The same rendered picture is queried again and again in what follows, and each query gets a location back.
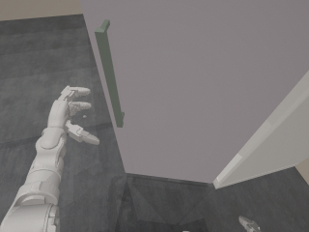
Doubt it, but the robot left hand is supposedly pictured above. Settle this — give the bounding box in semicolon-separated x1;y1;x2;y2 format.
47;85;99;145

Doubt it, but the robot left forearm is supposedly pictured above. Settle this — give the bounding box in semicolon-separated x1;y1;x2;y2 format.
0;127;68;232

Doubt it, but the fridge door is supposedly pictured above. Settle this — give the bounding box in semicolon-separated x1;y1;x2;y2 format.
79;0;309;184

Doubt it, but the robot left upper arm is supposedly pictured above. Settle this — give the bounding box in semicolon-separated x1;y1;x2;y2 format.
2;203;61;232

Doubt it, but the handle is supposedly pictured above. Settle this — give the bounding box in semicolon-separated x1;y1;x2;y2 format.
95;19;125;128

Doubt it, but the robot right hand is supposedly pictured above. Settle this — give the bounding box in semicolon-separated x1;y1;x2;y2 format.
239;216;261;232

